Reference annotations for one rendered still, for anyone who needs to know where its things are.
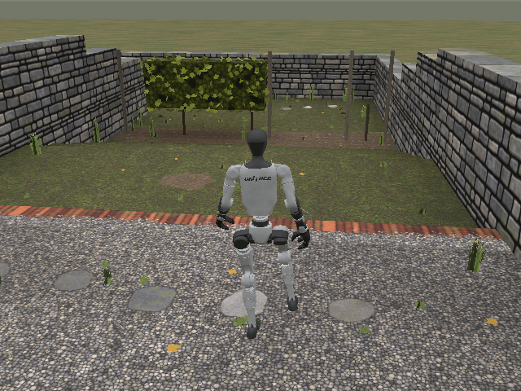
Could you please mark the robot left thigh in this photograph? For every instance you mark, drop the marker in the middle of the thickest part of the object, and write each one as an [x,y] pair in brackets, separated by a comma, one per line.
[244,250]

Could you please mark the robot left foot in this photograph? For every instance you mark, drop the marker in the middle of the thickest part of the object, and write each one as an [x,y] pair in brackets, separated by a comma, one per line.
[252,331]

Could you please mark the right robot upper arm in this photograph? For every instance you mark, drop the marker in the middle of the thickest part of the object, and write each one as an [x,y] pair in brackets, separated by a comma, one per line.
[284,172]

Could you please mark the right robot hand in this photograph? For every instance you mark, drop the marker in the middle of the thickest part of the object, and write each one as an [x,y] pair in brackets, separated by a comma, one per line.
[303,237]

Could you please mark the robot right forearm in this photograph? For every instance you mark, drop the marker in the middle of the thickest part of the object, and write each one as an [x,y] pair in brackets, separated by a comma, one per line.
[299,218]

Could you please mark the robot left forearm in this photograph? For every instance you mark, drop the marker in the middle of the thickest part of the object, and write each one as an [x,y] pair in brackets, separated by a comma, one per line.
[222,212]

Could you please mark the left robot upper arm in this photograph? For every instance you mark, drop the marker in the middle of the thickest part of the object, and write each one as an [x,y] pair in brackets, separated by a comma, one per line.
[229,185]

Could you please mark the left robot hand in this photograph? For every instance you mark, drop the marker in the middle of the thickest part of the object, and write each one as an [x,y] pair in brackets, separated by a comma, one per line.
[221,225]

